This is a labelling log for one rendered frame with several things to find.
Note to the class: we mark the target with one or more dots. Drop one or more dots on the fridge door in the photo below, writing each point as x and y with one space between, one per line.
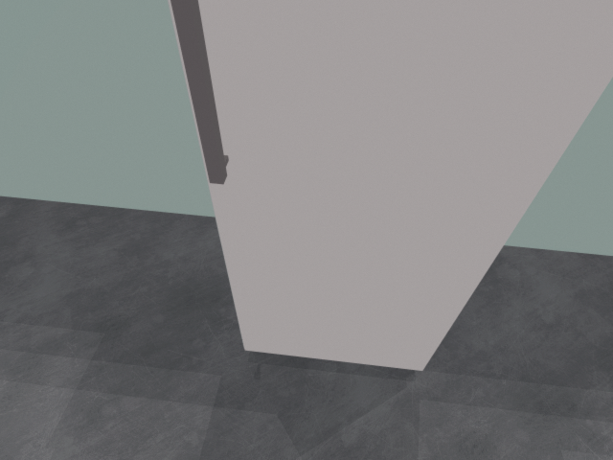
381 152

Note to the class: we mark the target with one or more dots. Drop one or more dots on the handle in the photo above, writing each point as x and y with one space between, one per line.
192 42

